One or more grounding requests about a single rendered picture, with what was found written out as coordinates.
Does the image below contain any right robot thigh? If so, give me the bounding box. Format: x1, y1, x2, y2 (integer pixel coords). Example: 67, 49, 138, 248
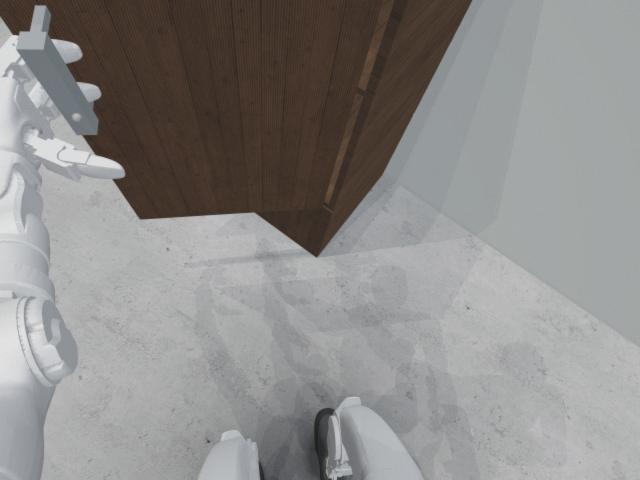
328, 406, 424, 480

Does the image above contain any handle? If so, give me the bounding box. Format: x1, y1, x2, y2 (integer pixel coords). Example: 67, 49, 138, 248
16, 5, 99, 135

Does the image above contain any robot left upper arm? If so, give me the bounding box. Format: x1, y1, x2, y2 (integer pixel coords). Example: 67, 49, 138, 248
0, 296, 78, 480

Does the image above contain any robot left forearm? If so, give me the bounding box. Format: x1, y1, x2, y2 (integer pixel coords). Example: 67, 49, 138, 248
0, 149, 55, 305

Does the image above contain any cupboard door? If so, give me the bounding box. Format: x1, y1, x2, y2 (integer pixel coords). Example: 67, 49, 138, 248
0, 0, 383, 220

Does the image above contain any robot right foot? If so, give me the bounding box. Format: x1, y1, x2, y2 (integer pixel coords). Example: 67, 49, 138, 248
314, 408, 345, 480

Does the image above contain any left robot hand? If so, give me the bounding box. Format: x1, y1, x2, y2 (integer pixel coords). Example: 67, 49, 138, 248
0, 35, 125, 181

